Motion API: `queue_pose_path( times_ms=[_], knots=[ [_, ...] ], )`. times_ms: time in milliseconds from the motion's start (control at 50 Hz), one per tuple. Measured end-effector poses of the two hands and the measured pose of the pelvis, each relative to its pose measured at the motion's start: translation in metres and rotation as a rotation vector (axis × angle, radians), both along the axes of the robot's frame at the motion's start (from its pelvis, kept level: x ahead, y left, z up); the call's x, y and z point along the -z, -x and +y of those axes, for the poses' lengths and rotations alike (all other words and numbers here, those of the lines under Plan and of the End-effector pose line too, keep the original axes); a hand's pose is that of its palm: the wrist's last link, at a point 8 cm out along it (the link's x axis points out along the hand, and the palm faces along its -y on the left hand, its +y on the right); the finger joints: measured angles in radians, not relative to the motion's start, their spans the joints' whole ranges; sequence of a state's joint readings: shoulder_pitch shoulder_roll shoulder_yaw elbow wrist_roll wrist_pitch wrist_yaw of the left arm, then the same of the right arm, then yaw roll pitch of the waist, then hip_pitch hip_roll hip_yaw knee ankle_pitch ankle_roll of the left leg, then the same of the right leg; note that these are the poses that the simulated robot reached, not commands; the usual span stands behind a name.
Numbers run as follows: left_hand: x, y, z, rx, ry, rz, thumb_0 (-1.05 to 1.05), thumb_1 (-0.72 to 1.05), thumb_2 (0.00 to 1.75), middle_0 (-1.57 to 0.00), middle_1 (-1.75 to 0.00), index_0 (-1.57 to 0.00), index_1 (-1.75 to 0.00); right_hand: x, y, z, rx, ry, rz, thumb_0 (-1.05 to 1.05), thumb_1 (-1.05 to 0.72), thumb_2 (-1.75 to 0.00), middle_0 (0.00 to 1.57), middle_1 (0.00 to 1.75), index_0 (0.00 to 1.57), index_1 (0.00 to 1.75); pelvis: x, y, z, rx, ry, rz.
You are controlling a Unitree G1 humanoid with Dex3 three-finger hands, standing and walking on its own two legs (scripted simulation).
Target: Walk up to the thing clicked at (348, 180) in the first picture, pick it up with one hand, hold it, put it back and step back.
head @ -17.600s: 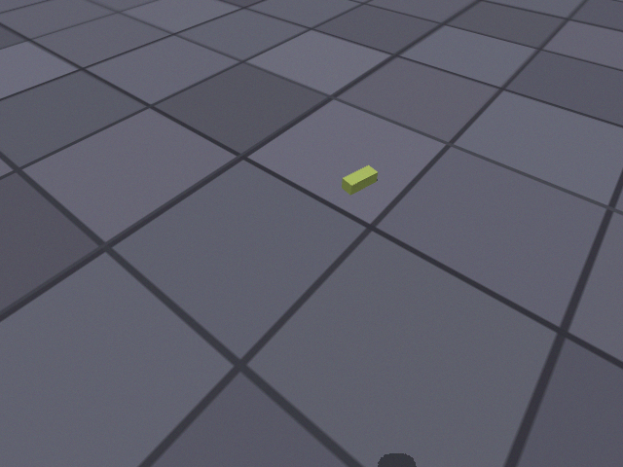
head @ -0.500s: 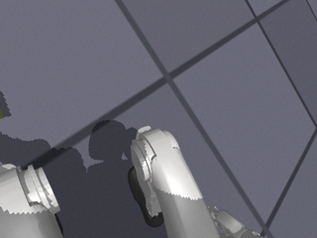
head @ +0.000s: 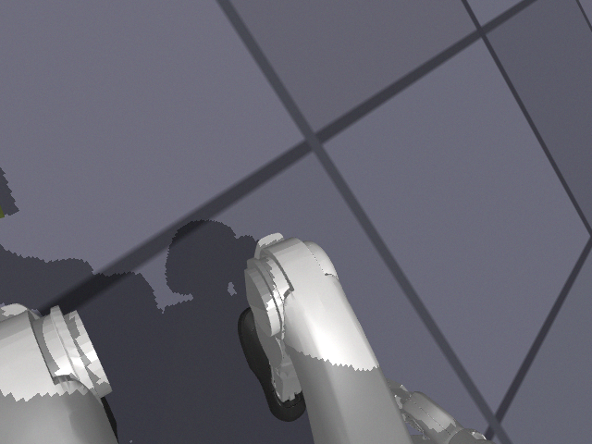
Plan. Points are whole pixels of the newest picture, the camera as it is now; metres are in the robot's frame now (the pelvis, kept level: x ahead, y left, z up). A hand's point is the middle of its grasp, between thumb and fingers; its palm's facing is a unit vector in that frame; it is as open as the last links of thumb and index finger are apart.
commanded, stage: close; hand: left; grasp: from above
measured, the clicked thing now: out of the picture +0.44 +0.33 -0.27
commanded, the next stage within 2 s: settle in 0.84 s
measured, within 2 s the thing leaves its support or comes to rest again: leaves its support in 1.26 s
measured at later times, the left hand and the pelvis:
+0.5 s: hand out of the picture +0.43 +0.34 -0.24, palm faces -0.43 -0.15 -0.89, open 9.8 cm; pelvis +0.00 +0.00 +0.00, yaw +0 degrees
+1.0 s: hand out of the picture +0.43 +0.34 -0.24, palm faces -0.43 -0.14 -0.89, open 9.7 cm; pelvis +0.00 +0.00 +0.00, yaw -1 degrees
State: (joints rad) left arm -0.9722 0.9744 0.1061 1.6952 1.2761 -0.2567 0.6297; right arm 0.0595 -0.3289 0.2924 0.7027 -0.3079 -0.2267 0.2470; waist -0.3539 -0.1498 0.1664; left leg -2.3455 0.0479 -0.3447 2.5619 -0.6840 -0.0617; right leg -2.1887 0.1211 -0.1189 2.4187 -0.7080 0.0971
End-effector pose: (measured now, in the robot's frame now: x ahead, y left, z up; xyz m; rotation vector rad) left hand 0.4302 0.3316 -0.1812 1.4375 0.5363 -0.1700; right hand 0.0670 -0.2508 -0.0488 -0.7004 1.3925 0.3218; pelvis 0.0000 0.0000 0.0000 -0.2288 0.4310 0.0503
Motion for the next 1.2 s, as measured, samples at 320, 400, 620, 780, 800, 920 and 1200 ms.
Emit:
queue_pose_path(
  times_ms=[320,400,620,780,800,920,1200],
  knots=[
    [0.0009,-0.0007,0.0065,-0.030,-0.007,0.016,0.00,0.07,0.60,-0.51,-0.68,-0.54,-0.65,-0.0025,-0.0040,-0.0013,0.003,0.006,-0.014,0.00,-0.90,-0.90,0.20,0.30,0.20,0.30,-0.0004,-0.0006,0.0017,0.000,0.003,0.007],
    [0.0003,-0.0008,0.0074,-0.025,0.001,0.013,0.00,0.08,0.56,-0.53,-0.66,-0.57,-0.63,-0.0014,-0.0026,0.0001,0.002,0.005,-0.007,0.00,-0.90,-0.90,0.20,0.30,0.20,0.30,0.0002,-0.0003,0.0019,0.000,0.005,0.004],
    [-0.0022,-0.0004,0.0074,-0.014,-0.001,0.002,0.00,0.10,0.45,-0.61,-0.63,-0.65,-0.59,0.0008,-0.0015,0.0032,-0.005,0.005,-0.001,0.00,-0.89,-0.90,0.20,0.30,0.20,0.30,0.0005,0.0005,0.0016,0.003,0.006,0.000],
    [-0.0027,-0.0011,0.0074,-0.015,-0.006,0.001,-0.01,0.09,0.43,-0.66,-0.59,-0.69,-0.55,0.0014,-0.0012,0.0046,-0.009,0.006,-0.006,0.00,-0.90,-0.90,0.20,0.30,0.20,0.30,0.0009,0.0009,0.0020,0.004,0.005,-0.001],
    [-0.0028,-0.0013,0.0075,-0.016,-0.007,0.001,-0.01,0.09,0.43,-0.67,-0.59,-0.69,-0.54,0.0014,-0.0011,0.0048,-0.010,0.006,-0.006,0.00,-0.90,-0.90,0.20,0.30,0.20,0.30,0.0009,0.0009,0.0021,0.004,0.005,-0.001],
    [-0.0028,-0.0026,0.0078,-0.017,-0.008,0.001,-0.01,0.07,0.44,-0.70,-0.56,-0.72,-0.52,0.0008,-0.0017,0.0057,-0.007,0.009,-0.011,0.00,-0.90,-0.90,0.20,0.30,0.20,0.30,0.0006,0.0006,0.0028,0.006,0.007,0.002],
    [-0.0038,-0.0054,0.0097,-0.016,-0.010,0.003,-0.01,0.03,0.46,-0.74,-0.53,-0.76,-0.49,0.0006,-0.0044,0.0048,0.017,0.009,-0.009,0.00,-0.91,-0.90,0.20,0.30,0.20,0.30,-0.0004,-0.0022,0.0033,0.001,0.009,0.022]
  ],
)
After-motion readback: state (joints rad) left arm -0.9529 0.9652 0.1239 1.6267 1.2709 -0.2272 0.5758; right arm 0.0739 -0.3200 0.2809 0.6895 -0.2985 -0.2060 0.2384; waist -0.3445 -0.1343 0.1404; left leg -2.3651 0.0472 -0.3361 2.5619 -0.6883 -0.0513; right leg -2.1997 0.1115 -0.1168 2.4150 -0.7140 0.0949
